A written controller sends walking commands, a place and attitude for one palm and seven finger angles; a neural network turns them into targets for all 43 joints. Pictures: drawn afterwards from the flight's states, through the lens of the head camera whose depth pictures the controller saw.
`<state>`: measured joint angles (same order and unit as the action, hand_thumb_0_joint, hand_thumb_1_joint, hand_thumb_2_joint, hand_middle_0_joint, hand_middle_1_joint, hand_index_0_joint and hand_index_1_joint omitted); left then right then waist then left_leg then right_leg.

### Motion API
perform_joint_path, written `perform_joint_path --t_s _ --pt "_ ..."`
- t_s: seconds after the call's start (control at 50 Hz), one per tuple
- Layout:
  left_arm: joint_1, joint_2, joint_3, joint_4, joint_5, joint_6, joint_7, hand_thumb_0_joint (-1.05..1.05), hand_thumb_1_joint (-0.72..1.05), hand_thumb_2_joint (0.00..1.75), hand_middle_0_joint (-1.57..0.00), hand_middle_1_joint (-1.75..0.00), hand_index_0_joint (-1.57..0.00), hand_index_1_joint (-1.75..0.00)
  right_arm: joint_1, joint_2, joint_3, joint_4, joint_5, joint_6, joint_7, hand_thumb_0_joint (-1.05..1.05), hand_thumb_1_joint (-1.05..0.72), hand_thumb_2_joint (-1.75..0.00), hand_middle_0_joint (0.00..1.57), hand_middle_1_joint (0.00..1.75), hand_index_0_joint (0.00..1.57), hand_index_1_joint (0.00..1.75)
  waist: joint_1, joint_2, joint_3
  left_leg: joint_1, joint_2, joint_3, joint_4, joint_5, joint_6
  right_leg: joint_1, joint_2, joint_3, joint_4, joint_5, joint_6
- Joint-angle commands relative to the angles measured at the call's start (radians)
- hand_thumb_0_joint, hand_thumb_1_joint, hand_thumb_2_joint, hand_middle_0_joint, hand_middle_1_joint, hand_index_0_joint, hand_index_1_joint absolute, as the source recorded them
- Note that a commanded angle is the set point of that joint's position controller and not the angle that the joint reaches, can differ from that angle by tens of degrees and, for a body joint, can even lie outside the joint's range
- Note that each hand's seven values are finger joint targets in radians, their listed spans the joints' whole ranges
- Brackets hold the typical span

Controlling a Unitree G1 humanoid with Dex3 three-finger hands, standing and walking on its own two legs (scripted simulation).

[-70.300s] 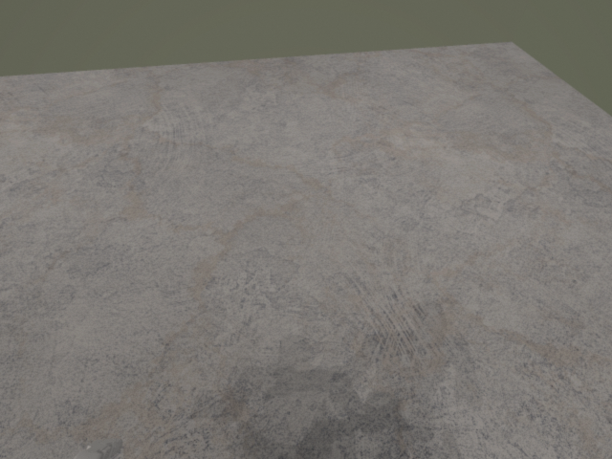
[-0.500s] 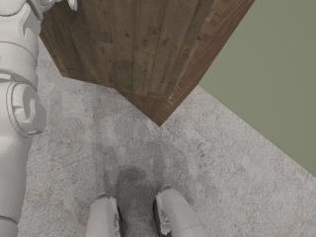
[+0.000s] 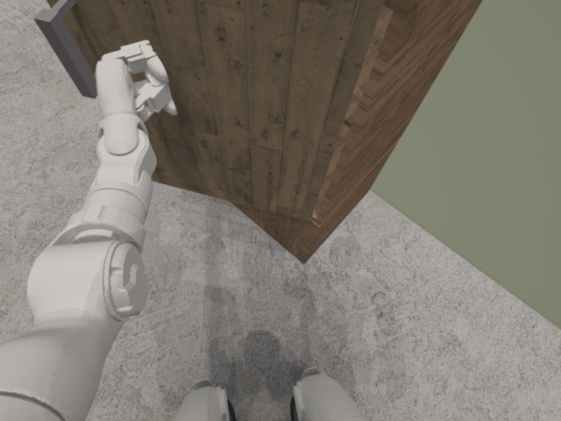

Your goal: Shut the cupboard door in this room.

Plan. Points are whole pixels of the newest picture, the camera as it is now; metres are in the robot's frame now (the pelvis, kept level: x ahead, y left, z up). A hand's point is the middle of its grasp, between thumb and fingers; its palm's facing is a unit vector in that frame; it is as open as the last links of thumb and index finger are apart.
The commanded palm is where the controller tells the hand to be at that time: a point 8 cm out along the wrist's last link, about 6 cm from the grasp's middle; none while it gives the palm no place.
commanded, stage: pull the fist back off the door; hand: left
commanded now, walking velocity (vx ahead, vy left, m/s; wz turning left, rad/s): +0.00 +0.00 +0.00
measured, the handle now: (79, 49) +0.65 +0.20 +0.09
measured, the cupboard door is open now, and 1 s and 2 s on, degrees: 27 27 27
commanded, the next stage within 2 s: draw the hand back to the body in 0.32 s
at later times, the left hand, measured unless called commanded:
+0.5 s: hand (166, 122) +0.49 +0.08 +0.10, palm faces +0.09 -1.00 -0.02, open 3.1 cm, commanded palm +0.45 +0.14 +0.10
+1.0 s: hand (71, 206) +0.36 +0.15 +0.15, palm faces +0.07 -0.99 -0.07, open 3.1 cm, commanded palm +0.31 +0.21 +0.17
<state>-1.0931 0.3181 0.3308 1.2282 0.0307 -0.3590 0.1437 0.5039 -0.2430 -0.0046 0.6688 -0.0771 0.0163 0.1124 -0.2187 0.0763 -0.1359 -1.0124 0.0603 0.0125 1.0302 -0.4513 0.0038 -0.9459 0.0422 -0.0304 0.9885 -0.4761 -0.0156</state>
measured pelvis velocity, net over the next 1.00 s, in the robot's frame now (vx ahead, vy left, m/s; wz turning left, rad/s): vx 0.00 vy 0.00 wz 0.02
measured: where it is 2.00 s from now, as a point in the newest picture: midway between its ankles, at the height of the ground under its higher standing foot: outside the picture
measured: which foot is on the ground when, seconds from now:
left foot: down 0.00-1.00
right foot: down 0.00-1.00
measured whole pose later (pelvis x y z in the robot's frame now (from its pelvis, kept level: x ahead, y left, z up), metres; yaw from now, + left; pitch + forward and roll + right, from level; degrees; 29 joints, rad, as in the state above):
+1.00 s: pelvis +0.00 +0.00 +0.05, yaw +1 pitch +6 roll +0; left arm -0.25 0.20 0.11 0.38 -0.15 -0.19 -0.01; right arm 0.26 -0.26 0.00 0.61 0.05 0.00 -0.02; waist -0.03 0.05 -0.08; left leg -0.47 0.02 0.03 0.72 -0.34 0.01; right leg -0.42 0.01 -0.01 0.70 -0.38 -0.01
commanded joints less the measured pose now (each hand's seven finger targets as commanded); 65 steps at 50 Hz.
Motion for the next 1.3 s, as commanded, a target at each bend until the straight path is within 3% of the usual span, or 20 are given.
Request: perform_joint_path --t_s 0.0,0.1,0.12,0.18,0.24,0.34,0.42,0.5,0.54,0.6,0.66,0.68,0.74,0.8,0.82,0.92,0.94,1.06,1.14,1.28 --pt "-0.400 0.060 -0.058 -0.272 -0.037 -0.087 -0.011 0.00 0.90 0.90 -1.30 -1.50 -1.30 -1.50 0.156 -0.161 -0.076 -0.048 0.018 -0.002 -0.021 0.00 -0.90 -0.90 0.20 0.30 0.20 0.30 0.000 0.006 -0.484 0.437 -0.053 -0.020 -0.071 0.437 0.023 0.246 0.015 0.005 -0.126 0.530 0.011" --pt "-0.333 0.016 -0.096 -0.389 -0.036 -0.147 0.002 0.00 0.90 0.90 -1.30 -1.50 -1.30 -1.50 0.111 -0.150 -0.087 -0.046 0.023 -0.004 -0.025 0.00 -0.90 -0.90 0.20 0.30 0.20 0.30 0.030 0.020 -0.515 0.505 -0.058 -0.018 -0.071 0.495 0.020 0.273 0.008 0.006 -0.112 0.583 0.009" --pt "-0.282 -0.005 -0.106 -0.367 -0.035 -0.144 0.004 0.00 0.90 0.90 -1.30 -1.50 -1.30 -1.50 0.100 -0.147 -0.087 -0.048 0.025 -0.003 -0.024 0.00 -0.90 -0.90 0.20 0.30 0.20 0.30 0.037 0.003 -0.489 0.496 -0.059 -0.014 -0.075 0.488 0.021 0.278 0.009 0.005 -0.117 0.584 0.008" --pt "-0.246 0.008 -0.099 -0.397 -0.036 -0.142 0.012 0.00 0.90 0.90 -1.30 -1.50 -1.30 -1.50 0.073 -0.151 -0.088 -0.055 0.030 0.002 -0.033 0.00 -0.90 -0.90 0.20 0.30 0.20 0.30 0.050 -0.007 -0.482 0.495 -0.063 -0.003 -0.084 0.466 0.023 0.304 0.003 0.013 -0.123 0.589 0.010" --pt "-0.249 -0.029 -0.132 -0.418 -0.045 -0.144 0.012 0.00 0.90 0.90 -1.30 -1.50 -1.30 -1.50 0.032 -0.141 -0.085 -0.061 0.038 0.001 -0.041 0.00 -0.90 -0.90 0.20 0.30 0.20 0.30 0.045 -0.050 -0.449 0.482 -0.065 0.000 -0.095 0.432 0.025 0.315 -0.001 0.017 -0.134 0.582 0.016" --pt "-0.322 0.008 -0.123 -0.327 -0.042 -0.146 0.017 0.00 0.90 0.90 -1.30 -1.50 -1.30 -1.50 -0.001 -0.145 -0.076 -0.041 0.042 -0.006 -0.061 0.00 -0.90 -0.90 0.20 0.30 0.20 0.30 0.016 -0.109 -0.388 0.420 -0.066 -0.008 -0.099 0.319 0.029 0.286 -0.008 0.031 -0.149 0.484 0.023" --pt "-0.354 0.017 -0.119 -0.261 -0.041 -0.149 0.003 0.00 0.90 0.90 -1.30 -1.50 -1.30 -1.50 -0.014 -0.145 -0.069 -0.038 0.040 -0.016 -0.065 0.00 -0.90 -0.90 0.20 0.30 0.20 0.30 0.013 -0.067 -0.407 0.416 -0.067 -0.016 -0.091 0.293 0.025 0.249 -0.012 0.029 -0.139 0.433 0.019" --pt "-0.167 0.076 -0.050 -0.348 -0.067 -0.143 -0.031 0.00 0.90 0.90 -1.30 -1.50 -1.30 -1.50 -0.021 -0.147 -0.063 -0.092 0.050 -0.008 -0.063 0.00 -0.90 -0.90 0.20 0.30 0.20 0.30 0.104 -0.021 -0.518 0.495 -0.066 -0.007 -0.126 0.390 0.018 0.357 -0.007 0.021 -0.131 0.501 0.007" --pt "-0.066 0.061 -0.058 -0.436 -0.087 -0.124 -0.052 0.00 0.90 0.90 -1.30 -1.50 -1.30 -1.50 -0.031 -0.144 -0.064 -0.123 0.061 -0.003 -0.062 0.00 -0.90 -0.90 0.20 0.30 0.20 0.30 0.127 -0.060 -0.519 0.508 -0.067 0.005 -0.149 0.409 0.022 0.424 0.000 0.021 -0.154 0.545 0.009" --pt "0.061 0.056 -0.066 -0.577 -0.124 -0.080 -0.078 0.00 0.90 0.90 -1.30 -1.50 -1.30 -1.50 -0.055 -0.141 -0.064 -0.159 0.084 0.000 -0.074 0.00 -0.90 -0.90 0.20 0.30 0.20 0.30 0.142 -0.129 -0.457 0.496 -0.069 0.024 -0.203 0.380 0.031 0.516 0.003 0.025 -0.208 0.577 0.016" --pt "0.118 0.056 -0.082 -0.734 -0.155 -0.050 -0.095 0.00 0.90 0.90 -1.30 -1.50 -1.30 -1.50 -0.089 -0.138 -0.063 -0.167 0.102 -0.010 -0.091 0.00 -0.90 -0.90 0.20 0.30 0.20 0.30 0.144 -0.151 -0.385 0.527 -0.066 0.029 -0.253 0.334 0.035 0.552 0.002 0.025 -0.264 0.538 0.021" --pt "0.138 0.052 -0.099 -0.796 -0.158 -0.048 -0.100 0.00 0.90 0.90 -1.30 -1.50 -1.30 -1.50 -0.105 -0.138 -0.062 -0.173 0.106 -0.016 -0.099 0.00 -0.90 -0.90 0.20 0.30 0.20 0.30 0.150 -0.110 -0.377 0.561 -0.066 0.031 -0.265 0.331 0.035 0.550 0.002 0.025 -0.274 0.516 0.018" --pt "0.219 0.012 -0.146 -0.858 -0.171 -0.023 -0.120 0.00 0.90 0.90 -1.30 -1.50 -1.30 -1.50 -0.146 -0.128 -0.054 -0.163 0.115 -0.039 -0.111 0.00 -0.90 -0.90 0.20 0.30 0.20 0.30 0.147 -0.077 -0.288 0.602 -0.062 0.027 -0.306 0.285 0.035 0.521 0.000 0.016 -0.318 0.435 0.018" --pt "0.327 0.018 -0.149 -0.909 -0.186 0.014 -0.142 0.00 0.90 0.90 -1.30 -1.50 -1.30 -1.50 -0.185 -0.129 -0.048 -0.164 0.125 -0.057 -0.122 0.00 -0.90 -0.90 0.20 0.30 0.20 0.30 0.167 -0.057 -0.239 0.641 -0.059 0.017 -0.342 0.271 0.033 0.527 -0.002 0.006 -0.343 0.388 0.011" --pt "0.351 -0.008 -0.178 -0.934 -0.190 0.028 -0.153 0.00 0.90 0.90 -1.30 -1.50 -1.30 -1.50 -0.205 -0.125 -0.043 -0.169 0.129 -0.063 -0.123 0.00 -0.90 -0.90 0.20 0.30 0.20 0.30 0.170 -0.031 -0.220 0.655 -0.059 0.016 -0.356 0.260 0.031 0.521 -0.003 0.002 -0.350 0.368 0.009" --pt "0.506 0.018 -0.155 -1.064 -0.230 0.108 -0.183 0.00 0.90 0.90 -1.16 -1.35 -1.16 -1.35 -0.286 -0.127 -0.029 -0.206 0.141 -0.084 -0.136 0.00 -0.90 -0.90 0.20 0.30 0.20 0.30 0.204 -0.089 -0.180 0.691 -0.059 0.006 -0.404 0.259 0.032 0.575 -0.011 -0.005 -0.381 0.355 0.008" --pt "0.546 0.071 -0.224 -1.155 -0.141 0.124 -0.147 0.00 0.90 0.90 -1.13 -1.32 -1.13 -1.32 -0.327 -0.102 -0.033 -0.221 0.140 -0.056 -0.154 0.00 -0.90 -0.90 0.20 0.30 0.20 0.30 0.204 -0.113 -0.189 0.746 -0.065 0.012 -0.452 0.272 0.033 0.615 -0.035 0.047 -0.443 0.355 0.013" --pt "0.749 0.098 -0.181 -1.322 -0.119 0.218 -0.085 0.00 0.90 0.90 -0.97 -1.14 -0.97 -1.14 -0.407 -0.088 -0.002 -0.241 0.136 -0.019 -0.196 0.00 -0.90 -0.90 0.20 0.30 0.20 0.30 0.219 -0.095 -0.077 0.851 -0.053 0.003 -0.554 0.328 0.035 0.705 -0.036 0.021 -0.534 0.393 0.009" --pt "0.858 0.092 -0.176 -1.436 -0.109 0.254 -0.076 0.00 0.90 0.90 -0.86 -1.02 -0.86 -1.02 -0.426 -0.078 0.013 -0.242 0.129 -0.023 -0.196 0.00 -0.90 -0.90 0.20 0.30 0.20 0.30 0.226 -0.018 -0.045 0.924 -0.049 -0.001 -0.603 0.400 0.027 0.756 -0.034 0.007 -0.575 0.442 0.003" --pt "1.083 0.128 -0.120 -1.615 -0.103 0.291 -0.064 0.00 0.90 0.90 -0.67 -0.81 -0.67 -0.81 -0.442 -0.084 0.019 -0.243 0.109 -0.043 -0.188 0.00 -0.90 -0.90 0.20 0.30 0.20 0.30 0.244 -0.017 -0.016 0.968 -0.044 -0.007 -0.647 0.487 0.023 0.825 -0.035 -0.002 -0.622 0.493 0.004"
